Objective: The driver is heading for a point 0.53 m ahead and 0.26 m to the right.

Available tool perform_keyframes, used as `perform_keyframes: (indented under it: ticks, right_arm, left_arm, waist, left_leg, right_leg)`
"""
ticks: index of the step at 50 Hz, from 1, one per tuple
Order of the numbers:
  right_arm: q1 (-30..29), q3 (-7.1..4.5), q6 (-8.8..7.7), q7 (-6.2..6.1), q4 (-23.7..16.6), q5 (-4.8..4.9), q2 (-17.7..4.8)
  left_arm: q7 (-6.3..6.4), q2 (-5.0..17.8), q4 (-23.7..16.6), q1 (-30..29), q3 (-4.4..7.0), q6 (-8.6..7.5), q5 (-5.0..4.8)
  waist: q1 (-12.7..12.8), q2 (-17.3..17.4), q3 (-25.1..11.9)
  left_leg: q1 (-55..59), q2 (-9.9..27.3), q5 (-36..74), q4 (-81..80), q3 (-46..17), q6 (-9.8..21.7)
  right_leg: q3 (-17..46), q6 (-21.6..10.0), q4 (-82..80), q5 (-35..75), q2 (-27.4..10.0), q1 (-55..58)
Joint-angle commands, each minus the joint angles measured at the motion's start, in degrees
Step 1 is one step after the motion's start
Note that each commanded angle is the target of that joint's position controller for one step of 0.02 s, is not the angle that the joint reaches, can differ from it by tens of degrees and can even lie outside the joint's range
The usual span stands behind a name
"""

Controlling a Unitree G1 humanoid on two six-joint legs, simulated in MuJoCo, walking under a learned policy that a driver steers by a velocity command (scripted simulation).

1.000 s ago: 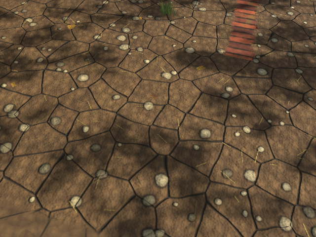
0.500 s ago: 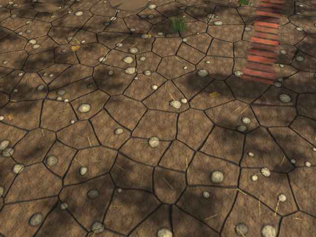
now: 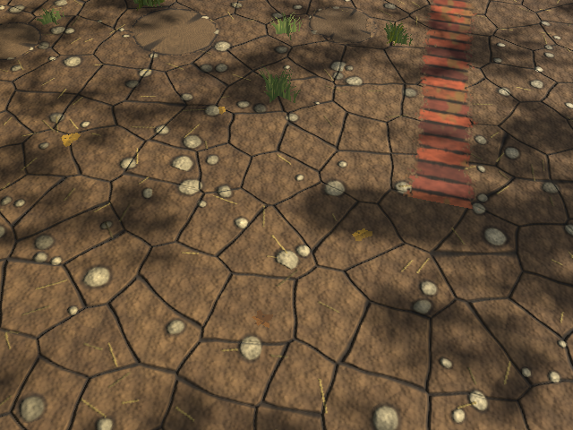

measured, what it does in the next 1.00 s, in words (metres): walks ahead, turning right: right foot, then left foot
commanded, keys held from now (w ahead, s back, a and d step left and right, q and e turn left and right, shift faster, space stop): w+e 0.68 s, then no key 0.32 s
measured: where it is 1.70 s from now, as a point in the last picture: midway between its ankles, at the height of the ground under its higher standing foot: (350, 392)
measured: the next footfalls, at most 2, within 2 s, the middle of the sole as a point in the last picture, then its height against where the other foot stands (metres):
right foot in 0.36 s outside the picture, level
left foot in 0.84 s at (314, 348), level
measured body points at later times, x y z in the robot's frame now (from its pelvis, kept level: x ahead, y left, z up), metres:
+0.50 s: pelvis +0.27 -0.07 -0.01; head +0.30 -0.09 +0.44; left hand +0.47 +0.16 -0.12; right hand +0.30 -0.37 -0.13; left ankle +0.21 +0.10 -0.64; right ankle +0.30 -0.15 -0.74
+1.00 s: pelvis +0.52 -0.10 -0.01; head +0.56 -0.11 +0.44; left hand +0.73 +0.11 -0.13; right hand +0.55 -0.40 -0.11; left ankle +0.65 -0.06 -0.74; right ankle +0.39 -0.19 -0.67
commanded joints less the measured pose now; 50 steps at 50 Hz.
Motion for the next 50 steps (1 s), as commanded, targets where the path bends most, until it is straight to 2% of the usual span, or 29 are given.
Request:
perform_keyframes:
  ticks: [1,4,7,10,13,16,17,18,19,20,21,22,23,24,25,27,30,33,36,39,41,42,43,44,45,46,47,48,50]
  right_arm:
    - [-2.17,-1.75,-1.76,-0.33,-2.07,-0.47,-6.65]
    - [-0.56,-2.09,-1.59,-1.16,-0.52,-0.60,-7.59]
    - [0.26,-2.34,-1.04,-1.84,0.21,-0.20,-8.84]
    - [3.43,-2.83,-0.07,-2.17,1.71,0.43,-10.12]
    - [4.93,-3.32,1.39,-2.22,2.74,1.29,-11.13]
    - [3.08,-4.00,2.64,-2.70,2.19,1.99,-13.46]
    - [2.19,-4.11,3.10,-2.81,1.95,2.14,-14.03]
    - [1.16,-3.77,3.12,-2.91,1.58,2.30,-13.55]
    - [3.07,-2.06,2.38,-2.68,0.28,-0.17,-8.22]
    - [6.52,-0.17,0.18,-1.79,-2.91,0.03,-3.32]
    - [-1.28,-1.38,-1.92,-0.91,-3.60,2.45,-9.19]
    - [-4.66,-1.53,-2.95,-0.55,-5.01,3.62,-9.89]
    - [-4.56,-1.44,-3.26,-1.00,-4.24,2.54,-9.06]
    - [-4.17,-1.90,-2.90,-1.35,-3.64,1.00,-9.52]
    - [-2.92,-2.13,-2.19,-1.22,-3.61,0.73,-9.73]
    - [-2.13,-2.10,-1.01,-1.19,-3.76,0.12,-8.62]
    - [-8.09,-1.33,-0.21,-1.41,-5.81,-0.28,-6.47]
    - [-13.96,-0.61,-0.56,-0.85,-7.51,0.17,-5.05]
    - [-16.77,-0.75,-1.12,-0.14,-8.84,0.51,-6.08]
    - [-14.96,-1.44,-1.92,0.60,-8.69,-0.08,-7.85]
    - [-8.61,-2.02,-2.56,0.49,-6.98,-0.91,-8.85]
    - [-3.99,-2.45,-2.95,0.33,-6.60,-2.04,-11.34]
    - [0.79,-2.90,-2.49,0.07,-6.21,-3.12,-14.22]
    - [3.94,-2.69,-1.37,0.64,-4.25,-0.98,-12.07]
    - [1.54,-1.93,-0.48,0.84,-5.19,0.49,-9.55]
    - [-2.29,-1.10,0.32,0.69,-5.85,0.28,-7.59]
    - [-6.17,0.08,0.88,0.72,-6.11,-0.16,-5.19]
    - [-8.99,0.58,1.14,0.66,-5.99,-0.56,-4.40]
    - [-11.10,0.10,1.68,0.58,-5.10,-1.11,-5.91]
  left_arm:
    - [0.39,2.49,-3.03,2.06,1.21,0.99,0.07]
    - [0.04,1.92,-4.51,-1.54,1.27,0.90,0.54]
    - [-1.16,0.67,-6.30,-6.86,0.69,0.41,0.78]
    - [-2.23,-0.16,-9.01,-12.58,0.11,0.35,0.85]
    - [-3.26,0.22,-11.61,-15.48,0.13,0.44,0.76]
    - [-3.64,3.01,-12.24,-10.74,1.63,0.88,0.64]
    - [-3.45,5.14,-11.01,-4.51,2.86,1.03,0.41]
    - [-2.63,8.48,-8.61,5.05,4.79,1.20,0.37]
    - [-1.28,13.85,-7.23,10.45,6.10,1.82,0.24]
    - [-1.74,16.71,-9.33,7.33,5.95,0.66,0.47]
    - [-2.15,10.87,-9.64,7.99,4.38,-0.06,0.69]
    - [-2.11,8.74,-9.45,5.77,3.73,-0.78,0.82]
    - [-2.09,7.29,-10.01,1.92,3.21,-1.14,0.70]
    - [-1.84,5.45,-10.76,-1.26,2.61,-1.17,0.91]
    - [-1.50,5.29,-11.65,-2.59,2.35,-1.24,1.68]
    - [-0.93,5.90,-11.80,-2.69,2.47,-1.42,1.33]
    - [0.26,8.02,-11.35,-0.14,3.02,-1.30,1.03]
    - [0.72,8.20,-10.83,1.95,3.16,-0.74,0.76]
    - [0.91,7.76,-9.36,4.48,3.08,-0.21,0.70]
    - [1.63,6.52,-8.61,5.51,2.79,0.66,1.09]
    - [1.84,5.54,-9.40,2.73,2.42,0.90,1.25]
    - [1.73,3.42,-10.57,2.68,1.64,0.74,1.89]
    - [1.73,0.90,-10.15,10.83,0.68,0.45,1.96]
    - [1.31,2.83,-8.98,16.88,0.55,0.38,1.16]
    - [1.25,7.31,-7.94,13.90,1.67,1.18,0.45]
    - [1.58,8.05,-8.91,7.64,1.92,2.17,0.43]
    - [1.91,7.43,-9.44,4.20,1.89,3.19,0.99]
    - [2.13,6.29,-10.00,3.07,1.81,4.09,1.47]
    - [2.34,2.82,-9.17,4.79,0.91,4.74,1.80]
  waist:
    - [1.37,8.06,-0.97]
    - [0.59,6.57,0.32]
    - [-1.23,5.63,1.76]
    - [-3.55,4.45,3.88]
    - [-3.74,4.86,4.49]
    - [0.61,8.01,-0.54]
    - [4.34,8.20,-3.97]
    - [9.54,6.44,-8.75]
    - [8.90,-5.00,-13.10]
    - [3.33,-13.03,-21.03]
    - [7.72,-3.49,-19.57]
    - [6.92,-1.85,-12.00]
    - [3.90,3.76,-7.73]
    - [1.96,4.13,-5.27]
    - [0.31,1.75,-4.77]
    - [-0.74,2.02,-4.22]
    - [0.88,1.45,-1.96]
    - [3.41,-0.78,-1.36]
    - [4.73,-2.21,-0.94]
    - [3.97,-3.58,-2.90]
    - [0.03,-4.00,-5.57]
    - [-1.71,-1.00,-11.47]
    - [-0.37,11.38,-20.07]
    - [0.22,19.81,-27.30]
    - [-0.84,12.21,-22.28]
    - [-1.14,8.15,-15.38]
    - [-0.20,6.00,-10.05]
    - [1.58,7.34,-7.16]
    - [3.11,11.06,-5.38]
  left_leg:
    - [4.04,15.52,7.06,-15.56,-10.18,7.64]
    - [6.47,14.87,11.39,-16.16,-4.60,7.40]
    - [8.09,14.22,12.64,-16.82,0.18,6.42]
    - [13.52,16.11,14.70,-15.95,2.36,6.38]
    - [19.93,17.82,22.29,-12.14,4.10,5.62]
    - [22.12,17.64,49.77,-0.37,6.37,3.83]
    - [20.61,16.64,54.45,8.66,7.07,2.94]
    - [13.46,14.19,48.49,21.90,8.12,0.78]
    - [-3.70,9.71,11.11,40.67,7.66,-1.84]
    - [-24.95,-2.79,-25.72,57.41,-4.16,-4.24]
    - [-31.47,0.56,-22.57,59.17,-12.33,-2.81]
    - [-33.62,2.99,-17.15,55.69,-11.66,-1.30]
    - [-30.35,5.61,-12.91,50.30,-11.64,-1.20]
    - [-26.65,7.02,-10.26,45.72,-11.44,-1.77]
    - [-22.86,7.73,-8.91,44.16,-11.81,-2.50]
    - [-20.80,7.79,-7.58,38.85,-10.81,-4.51]
    - [-21.33,6.14,1.55,27.16,-9.32,-6.71]
    - [-16.98,3.14,12.69,13.87,-8.87,-6.82]
    - [-14.59,1.31,16.84,7.83,-8.87,-5.85]
    - [-12.86,0.52,14.45,4.68,-9.59,-3.30]
    - [-4.81,0.25,17.96,0.47,-7.94,-0.70]
    - [6.89,6.27,34.17,3.11,-12.04,1.96]
    - [26.22,20.03,53.60,7.27,-26.94,11.63]
    - [32.03,26.50,46.08,4.79,-41.13,17.60]
    - [26.29,24.05,29.95,2.17,-38.97,15.46]
    - [18.94,21.00,20.83,0.29,-32.94,12.66]
    - [10.48,18.06,16.10,-2.15,-28.16,11.15]
    - [3.36,16.21,12.88,-4.26,-25.29,9.89]
    - [-4.47,11.53,14.56,-6.71,-18.27,8.64]
  right_leg:
    - [3.34,0.72,-0.61,6.60,-3.46,-6.66]
    - [3.59,1.32,-8.87,14.67,-2.99,-9.78]
    - [-0.12,0.89,-18.96,21.18,-2.35,-8.43]
    - [-2.62,-0.20,-24.84,20.90,-1.94,-10.34]
    - [-5.12,-1.95,-28.03,15.49,-0.75,-11.41]
    - [-10.03,-5.23,-28.05,6.89,4.59,-0.97]
    - [-11.00,-6.87,-29.18,5.81,6.97,7.19]
    - [-9.45,-9.25,-33.88,9.72,8.60,22.20]
    - [8.11,-13.01,-33.77,12.81,-2.59,38.63]
    - [43.13,-25.61,-44.13,-0.15,-14.54,53.42]
    - [41.23,-22.29,-48.88,-2.03,-14.05,52.75]
    - [32.65,-19.72,-49.00,1.36,-12.23,46.02]
    - [26.17,-17.50,-48.99,7.52,-9.55,37.33]
    - [21.41,-16.41,-49.88,13.00,-7.51,30.78]
    - [19.85,-16.68,-50.85,17.55,-6.74,26.07]
    - [16.37,-16.69,-51.98,22.59,-5.36,21.68]
    - [12.01,-15.01,-52.67,23.82,-2.61,17.66]
    - [10.03,-12.03,-51.73,17.36,0.10,15.48]
    - [11.36,-10.35,-48.34,19.66,-0.79,17.62]
    - [14.35,-8.31,-40.82,25.97,-2.60,24.27]
    - [13.92,-5.85,-33.00,33.27,-0.44,25.37]
    - [12.15,-3.43,-23.55,27.79,2.92,21.52]
    - [8.53,0.84,-4.61,-0.41,9.43,7.19]
    - [8.60,2.84,6.22,-23.98,11.06,-0.15]
    - [10.24,3.69,10.85,-21.46,8.19,-3.03]
    - [7.70,4.24,10.61,-18.06,6.43,-4.76]
    - [6.22,4.53,6.48,-15.89,4.65,-3.70]
    - [5.53,4.52,0.81,-13.62,2.38,0.01]
    - [1.30,4.83,-10.49,-10.98,2.40,8.48]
